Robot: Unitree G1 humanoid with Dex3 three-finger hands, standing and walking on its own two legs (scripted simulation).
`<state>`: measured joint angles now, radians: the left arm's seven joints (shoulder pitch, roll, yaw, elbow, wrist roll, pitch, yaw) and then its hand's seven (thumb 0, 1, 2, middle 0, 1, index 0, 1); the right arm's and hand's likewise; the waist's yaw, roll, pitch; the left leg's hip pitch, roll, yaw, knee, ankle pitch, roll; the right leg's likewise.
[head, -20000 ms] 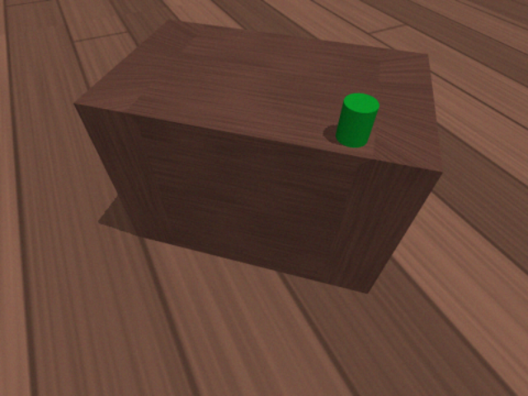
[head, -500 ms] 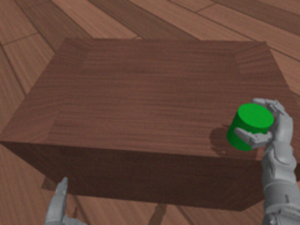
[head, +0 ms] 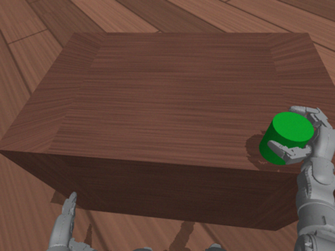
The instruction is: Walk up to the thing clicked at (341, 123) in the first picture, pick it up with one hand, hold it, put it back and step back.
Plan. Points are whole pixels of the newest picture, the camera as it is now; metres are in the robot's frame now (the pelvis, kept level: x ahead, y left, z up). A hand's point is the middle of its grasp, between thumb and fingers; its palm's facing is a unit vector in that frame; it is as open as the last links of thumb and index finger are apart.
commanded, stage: loosen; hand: right
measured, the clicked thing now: (283, 139) +0.40 -0.24 +0.02
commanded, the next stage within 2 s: open in 0.14 s
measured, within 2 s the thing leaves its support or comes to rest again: neither
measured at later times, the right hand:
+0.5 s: hand (293, 133) +0.40 -0.26 +0.04, palm faces +0.31 +0.95 +0.02, open 13.0 cm
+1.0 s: hand (317, 122) +0.40 -0.29 +0.09, palm faces +0.37 +0.93 +0.01, open 17.0 cm
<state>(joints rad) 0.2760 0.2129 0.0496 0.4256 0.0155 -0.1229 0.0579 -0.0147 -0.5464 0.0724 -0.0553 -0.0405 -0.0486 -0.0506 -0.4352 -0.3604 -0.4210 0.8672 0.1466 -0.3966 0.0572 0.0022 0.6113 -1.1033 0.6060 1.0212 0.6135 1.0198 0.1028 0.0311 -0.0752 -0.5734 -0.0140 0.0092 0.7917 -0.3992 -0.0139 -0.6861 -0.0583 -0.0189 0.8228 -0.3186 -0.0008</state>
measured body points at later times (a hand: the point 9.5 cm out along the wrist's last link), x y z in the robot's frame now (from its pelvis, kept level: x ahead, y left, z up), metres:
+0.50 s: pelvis -0.01 +0.00 -0.01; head +0.05 -0.03 +0.43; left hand +0.15 +0.26 -0.05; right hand +0.38 -0.31 +0.05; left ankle -0.01 +0.13 -0.70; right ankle +0.05 -0.12 -0.70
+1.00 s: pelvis +0.00 +0.01 -0.01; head +0.05 -0.02 +0.44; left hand +0.15 +0.28 -0.05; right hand +0.38 -0.34 +0.09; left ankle -0.01 +0.13 -0.70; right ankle +0.05 -0.12 -0.70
